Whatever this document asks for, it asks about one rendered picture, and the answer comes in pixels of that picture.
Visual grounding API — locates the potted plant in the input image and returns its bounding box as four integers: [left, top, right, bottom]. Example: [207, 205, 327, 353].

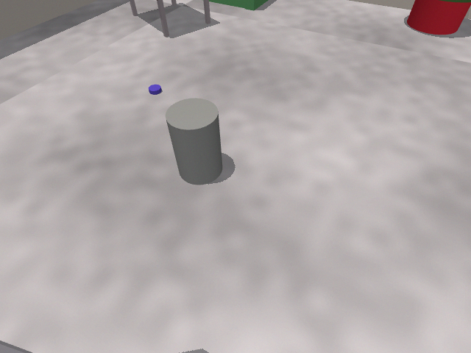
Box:
[407, 0, 471, 35]

